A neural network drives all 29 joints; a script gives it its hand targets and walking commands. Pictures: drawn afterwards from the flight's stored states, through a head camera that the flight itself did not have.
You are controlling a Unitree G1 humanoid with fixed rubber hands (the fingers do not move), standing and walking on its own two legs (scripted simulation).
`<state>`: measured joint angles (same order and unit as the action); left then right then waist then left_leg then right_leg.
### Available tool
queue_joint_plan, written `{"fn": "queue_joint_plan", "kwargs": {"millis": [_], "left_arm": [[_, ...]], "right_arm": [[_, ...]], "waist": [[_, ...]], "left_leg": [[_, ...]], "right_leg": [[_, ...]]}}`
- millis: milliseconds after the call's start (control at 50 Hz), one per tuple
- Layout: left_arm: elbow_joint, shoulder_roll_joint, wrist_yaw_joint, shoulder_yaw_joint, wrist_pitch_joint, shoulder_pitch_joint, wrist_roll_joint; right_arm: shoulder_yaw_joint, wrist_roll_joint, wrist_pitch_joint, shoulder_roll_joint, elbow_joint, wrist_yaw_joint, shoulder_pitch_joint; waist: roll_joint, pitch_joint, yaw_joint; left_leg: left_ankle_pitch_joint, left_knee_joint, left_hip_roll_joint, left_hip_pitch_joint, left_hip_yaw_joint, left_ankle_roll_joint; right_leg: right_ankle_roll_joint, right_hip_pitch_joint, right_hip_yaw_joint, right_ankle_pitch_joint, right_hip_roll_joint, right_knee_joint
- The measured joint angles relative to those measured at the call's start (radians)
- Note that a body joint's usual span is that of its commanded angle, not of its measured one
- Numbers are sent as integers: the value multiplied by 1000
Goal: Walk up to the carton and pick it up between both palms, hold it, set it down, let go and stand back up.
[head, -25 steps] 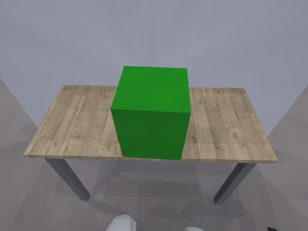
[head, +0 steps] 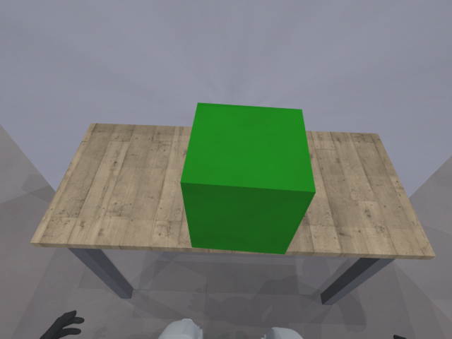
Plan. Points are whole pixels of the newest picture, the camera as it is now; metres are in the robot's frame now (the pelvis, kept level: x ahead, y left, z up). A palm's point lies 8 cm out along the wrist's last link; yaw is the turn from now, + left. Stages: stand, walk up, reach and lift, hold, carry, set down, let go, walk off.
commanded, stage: walk up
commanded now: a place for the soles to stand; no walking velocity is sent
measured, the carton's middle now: (243, 182) +0.41 -0.02 +0.00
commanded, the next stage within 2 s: stand in 1.38 s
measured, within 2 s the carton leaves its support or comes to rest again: neither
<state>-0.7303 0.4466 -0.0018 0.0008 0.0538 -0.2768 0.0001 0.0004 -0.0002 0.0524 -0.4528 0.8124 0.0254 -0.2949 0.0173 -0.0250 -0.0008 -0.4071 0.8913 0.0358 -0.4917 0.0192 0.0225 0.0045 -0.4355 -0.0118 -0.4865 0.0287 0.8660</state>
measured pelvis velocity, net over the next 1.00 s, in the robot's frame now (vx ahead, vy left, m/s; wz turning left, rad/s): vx -0.01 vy -0.03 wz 0.01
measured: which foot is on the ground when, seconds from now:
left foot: down 0.00-1.00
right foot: down 0.00-1.00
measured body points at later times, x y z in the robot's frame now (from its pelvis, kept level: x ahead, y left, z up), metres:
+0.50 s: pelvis +0.00 +0.00 +0.00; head +0.02 +0.00 +0.45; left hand +0.09 +0.32 -0.09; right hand +0.10 -0.33 -0.09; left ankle +0.04 +0.11 -0.70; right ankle +0.02 -0.15 -0.70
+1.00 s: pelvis -0.01 -0.03 +0.00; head +0.00 -0.03 +0.45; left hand +0.10 +0.29 -0.09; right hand +0.08 -0.35 -0.10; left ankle +0.04 +0.11 -0.70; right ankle +0.02 -0.15 -0.70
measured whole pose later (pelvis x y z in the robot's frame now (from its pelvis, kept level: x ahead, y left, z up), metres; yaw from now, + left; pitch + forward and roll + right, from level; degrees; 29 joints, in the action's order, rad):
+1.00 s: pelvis -0.01 -0.03 +0.00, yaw +1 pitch -1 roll +0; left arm -0.76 0.41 0.00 0.00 0.02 -0.23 0.00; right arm 0.00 0.00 0.06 -0.45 0.86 0.01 -0.25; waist 0.01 -0.02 0.00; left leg -0.35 0.83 0.03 -0.47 0.01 -0.01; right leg -0.01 -0.43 -0.02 -0.40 0.03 0.85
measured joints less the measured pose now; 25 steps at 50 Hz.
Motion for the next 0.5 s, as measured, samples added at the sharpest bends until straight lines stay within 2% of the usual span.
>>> {"fn": "queue_joint_plan", "kwargs": {"millis": [40,80,140,300,440,500], "left_arm": [[0,6,1,0,3,15,0],[0,7,1,0,17,21,0],[0,1,3,0,35,11,0],[-1,2,4,0,5,6,0],[-1,3,4,0,28,-22,0],[-5,0,4,0,0,-22,0]], "right_arm": [[0,0,0,0,0,-2,0],[0,0,-1,0,0,-3,3],[0,0,-5,0,0,-4,16],[0,0,2,0,0,-4,26],[0,0,-3,0,0,-4,36],[0,0,4,1,2,-5,38]], "waist": [[-1,0,0],[0,0,0],[2,0,0],[1,0,0],[2,0,0],[-1,0,0]], "left_leg": [[-1,-1,0,0,-2,0],[-2,0,1,0,-2,-3],[-12,2,1,0,-4,-3],[0,-7,-6,2,-2,2],[5,-5,-6,2,-8,-2],[14,-17,-13,5,-6,-9]], "right_leg": [[0,0,-1,7,-1,-3],[-1,3,-1,81,-1,-19],[-16,6,-1,63,-2,-19],[-16,6,0,52,6,-18],[-16,8,-5,60,5,-18],[-16,7,-3,66,12,-18]]}}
